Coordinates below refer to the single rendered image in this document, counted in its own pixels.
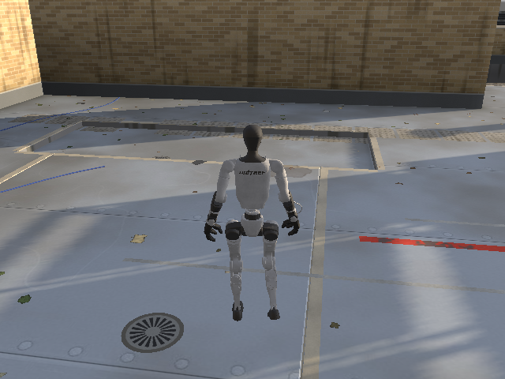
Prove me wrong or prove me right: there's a robot left upper arm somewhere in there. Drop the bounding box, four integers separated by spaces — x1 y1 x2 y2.
215 159 236 203

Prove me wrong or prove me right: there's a robot right forearm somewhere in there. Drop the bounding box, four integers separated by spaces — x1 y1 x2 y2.
283 191 298 222

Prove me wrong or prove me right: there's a robot left shin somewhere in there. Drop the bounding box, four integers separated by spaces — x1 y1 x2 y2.
230 261 241 310

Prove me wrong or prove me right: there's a left robot thigh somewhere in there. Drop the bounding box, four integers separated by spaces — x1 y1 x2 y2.
225 220 243 274

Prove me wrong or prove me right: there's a robot left forearm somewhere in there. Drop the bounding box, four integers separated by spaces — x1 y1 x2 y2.
206 191 223 226

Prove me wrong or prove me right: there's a robot left hand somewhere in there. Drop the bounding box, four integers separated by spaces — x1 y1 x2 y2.
204 223 223 242

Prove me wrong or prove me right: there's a robot right hand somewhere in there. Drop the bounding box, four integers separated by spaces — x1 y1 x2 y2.
282 220 300 236

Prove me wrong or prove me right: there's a robot right upper arm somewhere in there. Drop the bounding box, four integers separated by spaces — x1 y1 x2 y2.
269 159 290 203

